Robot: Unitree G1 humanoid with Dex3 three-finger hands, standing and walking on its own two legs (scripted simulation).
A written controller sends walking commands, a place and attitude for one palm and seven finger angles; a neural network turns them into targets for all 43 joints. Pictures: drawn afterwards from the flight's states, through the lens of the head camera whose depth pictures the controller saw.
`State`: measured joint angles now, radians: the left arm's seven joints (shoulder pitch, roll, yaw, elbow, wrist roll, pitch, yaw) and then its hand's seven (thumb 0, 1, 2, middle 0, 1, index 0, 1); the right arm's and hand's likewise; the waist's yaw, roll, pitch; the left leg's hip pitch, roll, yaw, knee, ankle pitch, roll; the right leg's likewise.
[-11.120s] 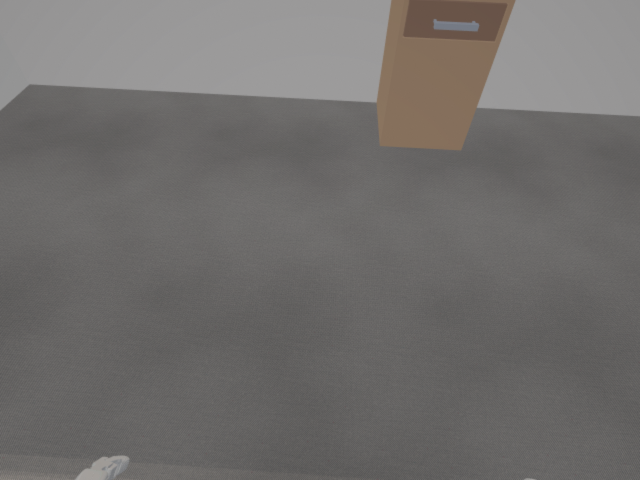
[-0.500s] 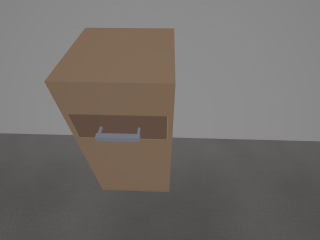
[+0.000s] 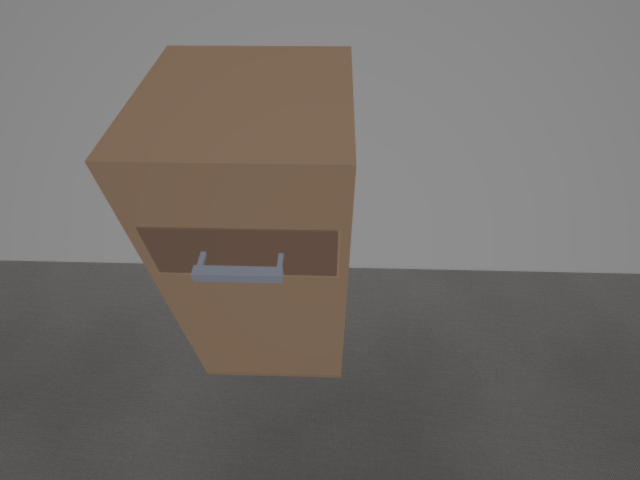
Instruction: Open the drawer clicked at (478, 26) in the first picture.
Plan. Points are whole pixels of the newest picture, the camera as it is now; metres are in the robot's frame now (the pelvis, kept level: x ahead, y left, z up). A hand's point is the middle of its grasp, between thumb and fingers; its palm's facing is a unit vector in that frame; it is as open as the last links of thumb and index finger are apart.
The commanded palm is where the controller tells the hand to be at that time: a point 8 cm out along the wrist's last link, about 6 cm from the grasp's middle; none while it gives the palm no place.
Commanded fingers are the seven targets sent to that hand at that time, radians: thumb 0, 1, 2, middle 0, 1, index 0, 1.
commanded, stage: look again from close up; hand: left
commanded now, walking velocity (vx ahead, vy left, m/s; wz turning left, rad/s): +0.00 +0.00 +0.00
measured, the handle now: (239, 265) +0.52 +0.20 -0.14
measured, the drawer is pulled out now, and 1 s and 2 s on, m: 0.00 0.00 0.00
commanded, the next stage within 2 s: raise the hand with hooked fingers in 0.32 s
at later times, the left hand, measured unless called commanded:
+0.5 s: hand out of the picture +0.03 +0.17 -0.15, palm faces -0.07 -0.95 -0.31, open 7.3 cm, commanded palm +0.12 +0.20 -0.06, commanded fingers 0.00 0.78 0.85 -0.21 -0.38 -0.21 -0.38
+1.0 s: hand (175, 448) +0.17 +0.20 -0.06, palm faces +0.01 -0.08 -1.00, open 9.5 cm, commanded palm +0.17 +0.20 +0.01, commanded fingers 0.00 0.20 0.60 -0.25 -0.75 -0.25 -0.75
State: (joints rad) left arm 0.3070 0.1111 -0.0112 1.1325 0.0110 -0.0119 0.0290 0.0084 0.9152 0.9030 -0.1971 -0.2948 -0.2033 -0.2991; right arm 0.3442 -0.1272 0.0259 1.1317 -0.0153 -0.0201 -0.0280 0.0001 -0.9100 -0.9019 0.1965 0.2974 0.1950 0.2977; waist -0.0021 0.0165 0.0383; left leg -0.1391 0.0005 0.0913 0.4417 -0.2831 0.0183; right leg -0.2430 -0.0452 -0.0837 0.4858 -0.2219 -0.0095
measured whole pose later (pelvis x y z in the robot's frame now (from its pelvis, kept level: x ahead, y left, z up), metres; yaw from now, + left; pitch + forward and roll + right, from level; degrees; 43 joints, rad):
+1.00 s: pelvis -0.02 -0.03 -0.04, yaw +0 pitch +9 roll +2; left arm 0.36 0.31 -0.12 0.08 1.13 0.01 0.51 0.00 0.41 0.70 -0.25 -0.61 -0.26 -0.61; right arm 0.01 -0.22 -0.03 0.51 -0.07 0.08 0.03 0.01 -0.91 -0.90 0.20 0.30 0.19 0.30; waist 0.12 -0.02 -0.09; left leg -0.56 0.03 0.09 0.85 -0.44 -0.02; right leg -0.68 -0.04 -0.08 0.89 -0.38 -0.06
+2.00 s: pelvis +0.01 +0.00 +0.00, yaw +1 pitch +2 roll +0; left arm -0.12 0.45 -0.07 0.12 0.95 0.04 0.08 0.00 -0.49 0.31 -0.32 -1.19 -0.32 -1.20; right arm 0.11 -0.23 0.01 0.62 0.00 0.11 -0.02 0.01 -0.91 -0.90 0.20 0.30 0.20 0.30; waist 0.09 0.07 0.00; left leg -0.20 0.00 0.08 0.45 -0.29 0.02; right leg -0.29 -0.05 -0.09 0.48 -0.22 -0.01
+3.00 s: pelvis +0.00 -0.01 -0.01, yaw +0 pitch +8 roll +1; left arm -0.35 0.39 -0.09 0.54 1.04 -0.04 0.25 0.00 -0.49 0.31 -0.32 -1.20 -0.32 -1.20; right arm 0.21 -0.25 -0.05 0.66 0.01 0.10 -0.03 0.01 -0.91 -0.90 0.20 0.30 0.20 0.30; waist 0.02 0.04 -0.05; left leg -0.39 0.01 0.09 0.56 -0.31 0.01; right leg -0.50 -0.04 -0.07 0.59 -0.25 -0.03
